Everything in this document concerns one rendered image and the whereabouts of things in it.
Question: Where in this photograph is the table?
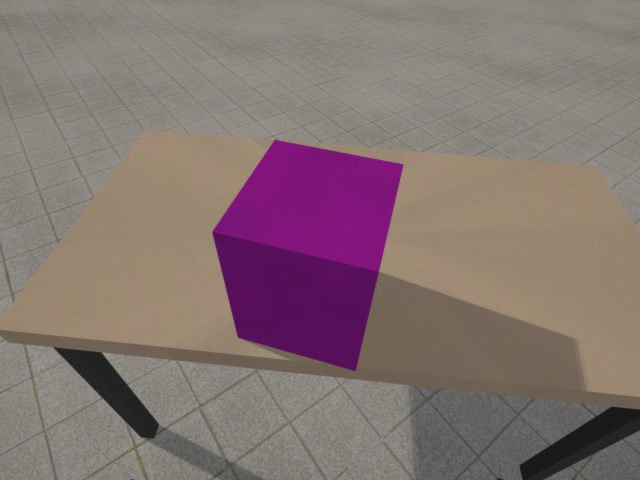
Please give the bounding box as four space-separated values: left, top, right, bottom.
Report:
0 129 640 480

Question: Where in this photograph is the carton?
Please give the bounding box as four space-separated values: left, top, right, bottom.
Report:
212 140 404 371

